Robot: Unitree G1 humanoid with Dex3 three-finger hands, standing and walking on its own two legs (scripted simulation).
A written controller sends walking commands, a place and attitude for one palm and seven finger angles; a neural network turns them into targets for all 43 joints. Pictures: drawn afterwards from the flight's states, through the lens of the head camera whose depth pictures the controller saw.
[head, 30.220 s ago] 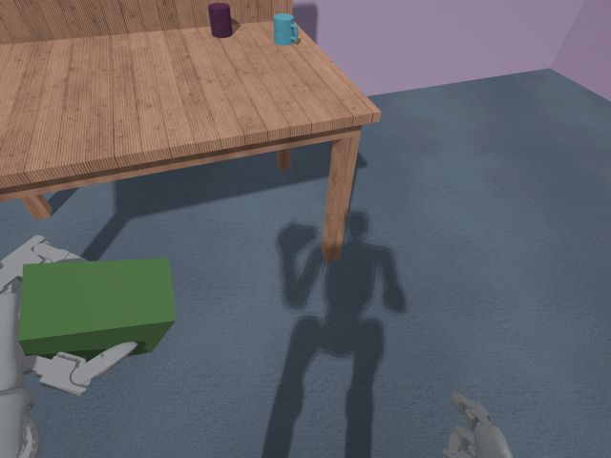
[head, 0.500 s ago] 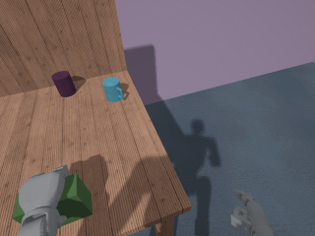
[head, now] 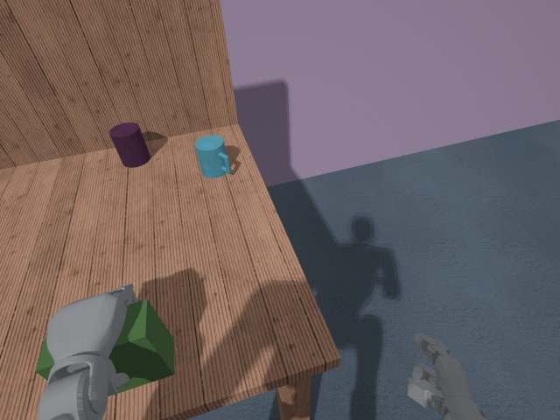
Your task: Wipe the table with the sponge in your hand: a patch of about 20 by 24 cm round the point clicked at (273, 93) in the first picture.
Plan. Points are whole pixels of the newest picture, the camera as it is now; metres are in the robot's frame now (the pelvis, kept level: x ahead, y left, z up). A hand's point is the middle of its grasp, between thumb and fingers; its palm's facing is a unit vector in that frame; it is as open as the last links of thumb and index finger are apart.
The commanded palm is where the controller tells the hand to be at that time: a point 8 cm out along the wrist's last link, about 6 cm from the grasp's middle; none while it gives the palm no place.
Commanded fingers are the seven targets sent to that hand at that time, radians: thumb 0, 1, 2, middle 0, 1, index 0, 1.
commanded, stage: lift the sponge slowly off the table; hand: left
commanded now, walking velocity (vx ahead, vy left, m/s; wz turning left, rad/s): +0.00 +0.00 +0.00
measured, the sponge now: (119, 358) +0.18 +0.28 +0.00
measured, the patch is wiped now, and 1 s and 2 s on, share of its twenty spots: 1.00 1.00 1.00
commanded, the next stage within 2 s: bring the sponge back beside the body in 1.38 s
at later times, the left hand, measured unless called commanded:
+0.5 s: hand (93, 333) +0.18 +0.29 +0.07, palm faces +0.01 -0.11 -0.99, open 9.9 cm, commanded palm +0.16 +0.29 +0.14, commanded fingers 0.00 0.10 1.30 -1.20 -1.60 -1.20 -1.60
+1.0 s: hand (77, 317) +0.18 +0.30 +0.10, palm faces +0.07 -0.10 -0.99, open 9.9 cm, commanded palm +0.16 +0.29 +0.17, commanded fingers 0.00 0.10 1.30 -1.20 -1.60 -1.20 -1.60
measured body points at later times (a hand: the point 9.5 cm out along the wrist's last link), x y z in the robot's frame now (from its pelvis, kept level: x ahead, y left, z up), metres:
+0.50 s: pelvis +0.00 +0.00 +0.01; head -0.03 -0.04 +0.45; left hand +0.18 +0.29 +0.12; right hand +0.24 -0.21 -0.07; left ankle +0.02 +0.15 -0.73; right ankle -0.03 -0.13 -0.73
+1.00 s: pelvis -0.01 +0.00 +0.01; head -0.04 -0.03 +0.46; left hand +0.18 +0.30 +0.15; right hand +0.25 -0.19 -0.06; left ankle +0.02 +0.15 -0.73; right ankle -0.03 -0.13 -0.73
